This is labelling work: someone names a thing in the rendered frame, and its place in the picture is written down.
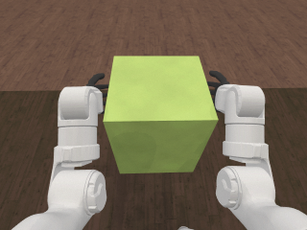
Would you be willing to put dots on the right robot upper arm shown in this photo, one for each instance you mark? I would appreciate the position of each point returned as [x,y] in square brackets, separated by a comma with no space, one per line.
[248,192]

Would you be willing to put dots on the right robot hand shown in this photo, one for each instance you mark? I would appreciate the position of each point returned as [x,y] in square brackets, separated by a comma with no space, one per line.
[222,81]

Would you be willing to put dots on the left robot hand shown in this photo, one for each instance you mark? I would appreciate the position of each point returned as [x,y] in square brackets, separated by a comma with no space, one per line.
[92,82]

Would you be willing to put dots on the robot left forearm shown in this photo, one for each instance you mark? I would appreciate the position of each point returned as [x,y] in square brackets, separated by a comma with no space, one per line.
[78,109]

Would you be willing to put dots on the left robot upper arm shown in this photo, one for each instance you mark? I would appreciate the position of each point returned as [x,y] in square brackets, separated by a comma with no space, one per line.
[74,197]

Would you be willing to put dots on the carton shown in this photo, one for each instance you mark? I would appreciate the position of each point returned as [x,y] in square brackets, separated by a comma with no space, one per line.
[159,113]

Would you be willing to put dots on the robot right forearm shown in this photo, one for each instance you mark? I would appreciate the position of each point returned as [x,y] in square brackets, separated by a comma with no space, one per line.
[243,107]

